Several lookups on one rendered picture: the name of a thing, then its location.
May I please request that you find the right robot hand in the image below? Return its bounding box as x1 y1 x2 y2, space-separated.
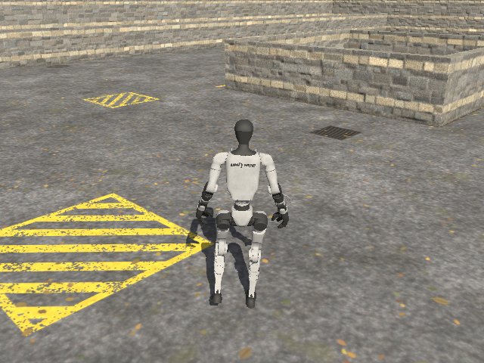
271 212 289 228

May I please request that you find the right robot foot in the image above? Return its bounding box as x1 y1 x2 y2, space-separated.
246 289 256 309

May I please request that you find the robot left upper arm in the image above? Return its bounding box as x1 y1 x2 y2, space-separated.
206 152 228 194

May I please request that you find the left robot hand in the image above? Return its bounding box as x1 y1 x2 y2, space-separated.
196 208 213 224

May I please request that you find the left robot forearm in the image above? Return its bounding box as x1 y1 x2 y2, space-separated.
197 182 213 211

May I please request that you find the robot right upper arm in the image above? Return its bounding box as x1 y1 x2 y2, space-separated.
259 153 280 194

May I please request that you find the right robot forearm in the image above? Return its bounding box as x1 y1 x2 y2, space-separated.
272 183 287 215

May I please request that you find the humanoid robot torso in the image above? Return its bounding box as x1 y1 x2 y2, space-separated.
225 149 261 227

